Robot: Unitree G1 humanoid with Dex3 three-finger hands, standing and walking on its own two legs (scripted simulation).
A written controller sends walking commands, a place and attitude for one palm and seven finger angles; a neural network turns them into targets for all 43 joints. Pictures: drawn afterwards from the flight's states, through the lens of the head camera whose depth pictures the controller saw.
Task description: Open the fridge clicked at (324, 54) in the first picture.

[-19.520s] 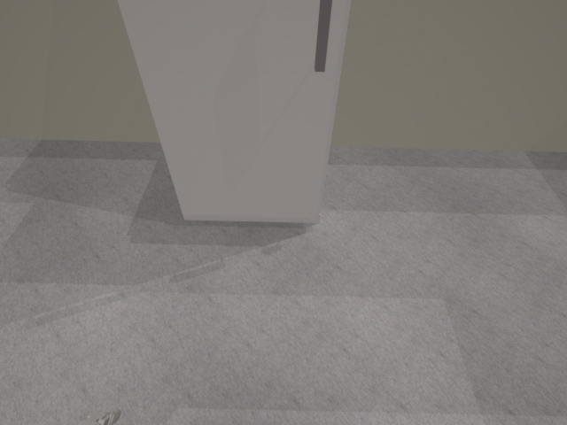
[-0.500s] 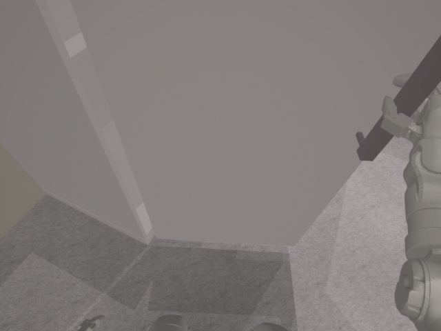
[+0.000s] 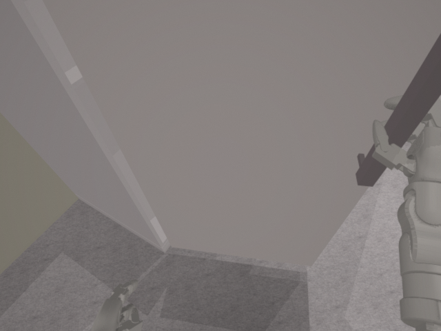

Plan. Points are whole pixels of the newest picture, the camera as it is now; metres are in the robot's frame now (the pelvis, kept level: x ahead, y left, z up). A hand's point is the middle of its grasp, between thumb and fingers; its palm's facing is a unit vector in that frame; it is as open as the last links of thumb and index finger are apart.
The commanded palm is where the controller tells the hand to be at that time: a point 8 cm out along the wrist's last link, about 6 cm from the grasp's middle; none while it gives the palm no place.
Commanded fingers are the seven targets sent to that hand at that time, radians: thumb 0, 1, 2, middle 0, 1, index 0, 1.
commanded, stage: stop walking and hold the door back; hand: right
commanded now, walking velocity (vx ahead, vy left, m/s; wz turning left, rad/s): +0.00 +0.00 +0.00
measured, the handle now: (420, 76) +0.44 -0.23 +0.24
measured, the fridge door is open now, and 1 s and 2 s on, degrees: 68 65 65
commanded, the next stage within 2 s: loosen the grip on the handle in 0.68 s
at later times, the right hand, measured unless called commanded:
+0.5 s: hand (383, 150) +0.38 -0.21 +0.15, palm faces +0.23 +0.96 -0.17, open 6.3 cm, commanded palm +0.35 -0.27 +0.14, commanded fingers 0.00 -0.90 -0.90 0.45 1.40 0.45 1.40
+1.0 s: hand (385, 124) +0.42 -0.21 +0.17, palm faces +0.25 +0.95 -0.20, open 8.0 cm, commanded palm +0.36 -0.25 +0.16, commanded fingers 0.00 0.55 -0.20 0.42 1.37 0.42 1.37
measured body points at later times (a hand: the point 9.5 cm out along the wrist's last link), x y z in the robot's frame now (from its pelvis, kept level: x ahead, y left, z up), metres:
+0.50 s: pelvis -0.04 +0.00 +0.00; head -0.02 -0.01 +0.45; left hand +0.06 +0.28 -0.10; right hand +0.36 -0.26 +0.16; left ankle -0.02 +0.13 -0.74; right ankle +0.02 -0.10 -0.74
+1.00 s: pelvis -0.04 +0.01 +0.00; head -0.01 -0.01 +0.45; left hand +0.03 +0.27 -0.10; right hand +0.40 -0.26 +0.18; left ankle -0.02 +0.13 -0.74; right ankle +0.02 -0.10 -0.74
